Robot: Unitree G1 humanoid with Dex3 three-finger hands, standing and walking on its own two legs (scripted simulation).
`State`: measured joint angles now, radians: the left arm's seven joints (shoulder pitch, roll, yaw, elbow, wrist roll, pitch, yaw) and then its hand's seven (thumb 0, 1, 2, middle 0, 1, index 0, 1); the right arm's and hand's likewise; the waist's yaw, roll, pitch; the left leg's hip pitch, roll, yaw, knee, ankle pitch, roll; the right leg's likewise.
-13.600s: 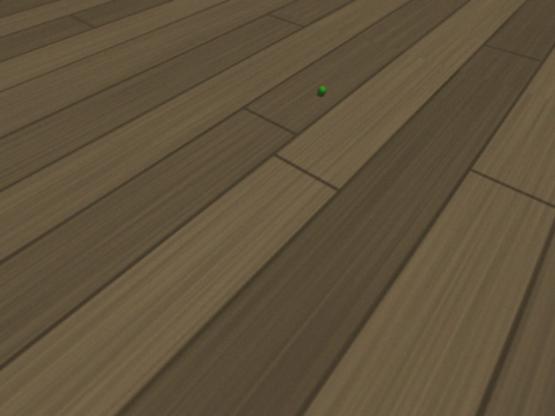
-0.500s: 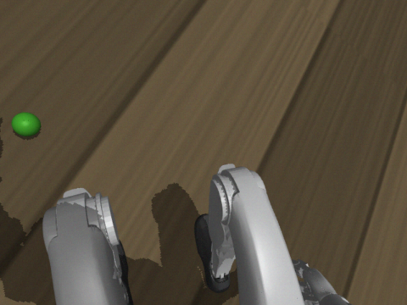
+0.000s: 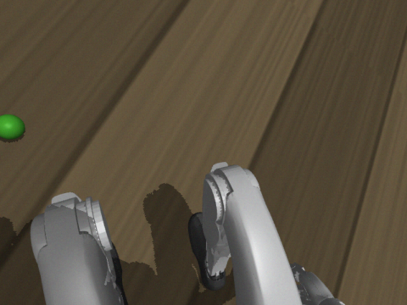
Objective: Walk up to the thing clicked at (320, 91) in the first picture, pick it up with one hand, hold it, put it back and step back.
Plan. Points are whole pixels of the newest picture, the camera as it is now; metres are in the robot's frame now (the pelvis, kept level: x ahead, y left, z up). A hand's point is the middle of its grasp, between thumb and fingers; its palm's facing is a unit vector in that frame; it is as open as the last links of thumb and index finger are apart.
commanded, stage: rise first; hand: left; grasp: from above
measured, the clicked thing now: (9, 126) +0.48 +0.33 -0.29
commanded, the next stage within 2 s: approach in 0.92 s
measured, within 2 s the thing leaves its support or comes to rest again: neither
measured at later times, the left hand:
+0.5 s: hand out of the picture +0.44 +0.36 -0.16, palm faces -0.44 -0.11 -0.89, open 13.1 cm
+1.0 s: hand out of the picture +0.43 +0.36 -0.17, palm faces -0.45 -0.11 -0.89, open 12.6 cm
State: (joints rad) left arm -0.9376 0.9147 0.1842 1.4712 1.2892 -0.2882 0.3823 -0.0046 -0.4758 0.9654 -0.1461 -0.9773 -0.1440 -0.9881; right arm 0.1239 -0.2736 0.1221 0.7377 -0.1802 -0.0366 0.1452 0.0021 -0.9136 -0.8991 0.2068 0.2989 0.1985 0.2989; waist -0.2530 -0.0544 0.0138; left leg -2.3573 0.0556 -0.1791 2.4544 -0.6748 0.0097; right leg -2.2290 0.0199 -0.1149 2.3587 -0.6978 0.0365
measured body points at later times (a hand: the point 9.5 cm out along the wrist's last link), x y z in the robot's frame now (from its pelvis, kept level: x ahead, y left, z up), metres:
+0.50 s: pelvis +0.00 +0.00 +0.00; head +0.24 +0.10 +0.37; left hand +0.45 +0.37 -0.11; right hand +0.08 -0.27 -0.09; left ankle +0.07 +0.13 -0.29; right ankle +0.10 -0.12 -0.29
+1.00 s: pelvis +0.00 +0.00 +0.00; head +0.23 +0.10 +0.37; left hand +0.45 +0.37 -0.12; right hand +0.06 -0.27 -0.09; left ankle +0.07 +0.13 -0.29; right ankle +0.10 -0.12 -0.29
